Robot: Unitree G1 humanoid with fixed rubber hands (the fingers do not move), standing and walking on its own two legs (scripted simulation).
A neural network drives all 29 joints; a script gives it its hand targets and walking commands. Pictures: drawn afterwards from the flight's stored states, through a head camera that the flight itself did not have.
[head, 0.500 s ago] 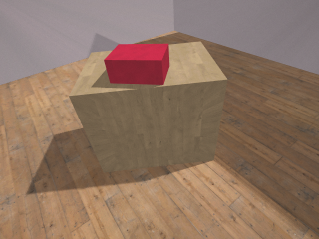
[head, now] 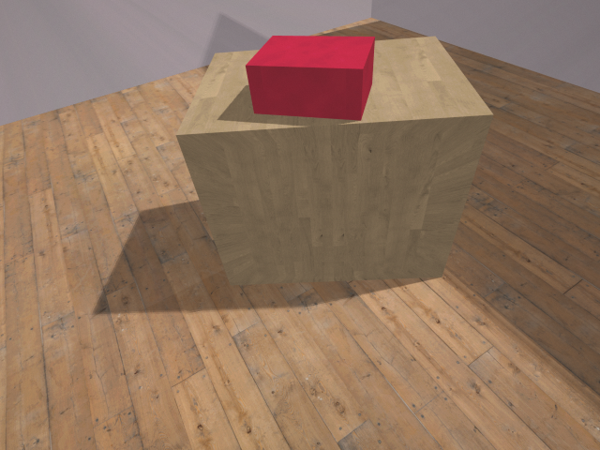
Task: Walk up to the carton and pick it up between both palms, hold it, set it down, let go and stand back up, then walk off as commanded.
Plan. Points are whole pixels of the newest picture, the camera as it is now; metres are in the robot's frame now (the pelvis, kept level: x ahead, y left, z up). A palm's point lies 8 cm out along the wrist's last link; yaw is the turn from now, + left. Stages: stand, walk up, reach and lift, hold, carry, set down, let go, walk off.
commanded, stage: walk off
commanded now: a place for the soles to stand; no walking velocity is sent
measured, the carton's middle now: (314, 75) +1.10 +0.00 +0.04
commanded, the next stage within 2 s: stand in 0.36 s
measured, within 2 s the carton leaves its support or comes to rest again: neither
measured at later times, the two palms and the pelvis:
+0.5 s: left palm out of the picture +0.16 +0.35 -0.08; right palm (557, 433) +0.19 -0.30 -0.07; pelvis +0.13 +0.02 +0.02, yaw +1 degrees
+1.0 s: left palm (105, 400) +0.24 +0.33 -0.07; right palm (538, 395) +0.24 -0.30 -0.08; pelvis +0.16 +0.02 +0.02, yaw +1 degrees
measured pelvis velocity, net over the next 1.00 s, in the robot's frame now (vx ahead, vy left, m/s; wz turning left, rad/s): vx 0.16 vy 0.02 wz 0.01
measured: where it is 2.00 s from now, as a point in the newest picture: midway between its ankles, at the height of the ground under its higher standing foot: outside the picture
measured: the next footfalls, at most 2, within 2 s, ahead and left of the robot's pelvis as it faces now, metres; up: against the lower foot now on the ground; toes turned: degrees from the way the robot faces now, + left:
right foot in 0.48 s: +0.23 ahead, -0.11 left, +0.00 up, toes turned -1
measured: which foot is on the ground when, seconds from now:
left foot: down 0.00-1.00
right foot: down 0.00-0.02, up 0.04-0.46, down 0.48-1.00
